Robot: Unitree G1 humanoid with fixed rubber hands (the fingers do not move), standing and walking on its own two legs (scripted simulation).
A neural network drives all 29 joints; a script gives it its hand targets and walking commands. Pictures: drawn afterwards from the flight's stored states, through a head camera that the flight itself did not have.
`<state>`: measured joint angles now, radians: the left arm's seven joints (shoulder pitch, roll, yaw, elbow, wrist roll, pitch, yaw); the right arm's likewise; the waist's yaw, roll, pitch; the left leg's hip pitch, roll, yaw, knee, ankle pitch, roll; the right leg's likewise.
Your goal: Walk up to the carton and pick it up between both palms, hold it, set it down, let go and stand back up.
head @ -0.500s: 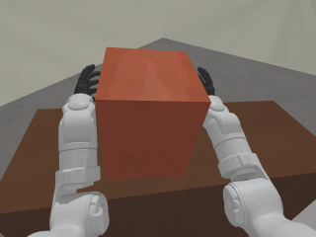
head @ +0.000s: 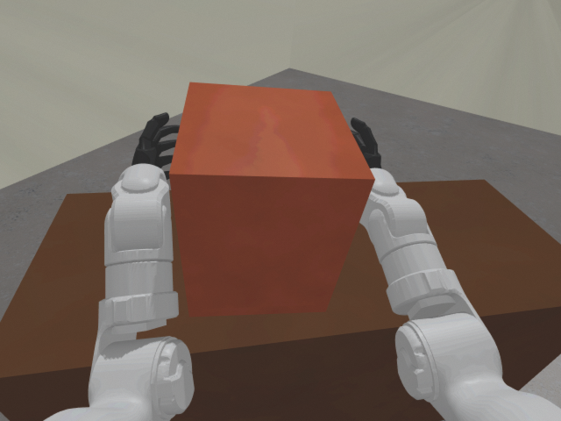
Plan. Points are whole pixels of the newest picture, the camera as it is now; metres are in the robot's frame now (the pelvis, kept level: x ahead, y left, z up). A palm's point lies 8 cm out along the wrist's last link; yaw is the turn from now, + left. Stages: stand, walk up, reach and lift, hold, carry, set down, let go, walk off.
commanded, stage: hold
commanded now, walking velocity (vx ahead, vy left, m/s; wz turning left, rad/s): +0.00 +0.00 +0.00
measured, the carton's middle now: (261, 202) +0.36 +0.01 +0.19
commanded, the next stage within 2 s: none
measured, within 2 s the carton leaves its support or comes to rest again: neither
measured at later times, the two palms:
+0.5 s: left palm (137, 173) +0.36 +0.17 +0.23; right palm (354, 172) +0.37 -0.12 +0.24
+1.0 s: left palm (139, 173) +0.36 +0.17 +0.23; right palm (356, 173) +0.37 -0.12 +0.24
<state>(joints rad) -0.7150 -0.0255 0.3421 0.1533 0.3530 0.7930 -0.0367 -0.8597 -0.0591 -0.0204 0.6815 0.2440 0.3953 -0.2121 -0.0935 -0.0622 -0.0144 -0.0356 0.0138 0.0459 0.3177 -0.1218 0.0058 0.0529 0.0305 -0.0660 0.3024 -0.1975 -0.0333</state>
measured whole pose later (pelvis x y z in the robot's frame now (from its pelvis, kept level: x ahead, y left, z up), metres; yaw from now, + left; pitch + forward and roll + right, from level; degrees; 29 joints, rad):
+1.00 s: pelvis +0.00 +0.01 +0.00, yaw +0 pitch -10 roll +0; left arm -0.68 -0.03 0.33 0.10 0.35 0.80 -0.04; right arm -0.83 -0.05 -0.03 0.62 0.23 0.41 -0.21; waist -0.09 -0.06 0.00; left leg -0.02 0.00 0.04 0.33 -0.13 0.02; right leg 0.08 0.02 -0.07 0.29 -0.20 -0.02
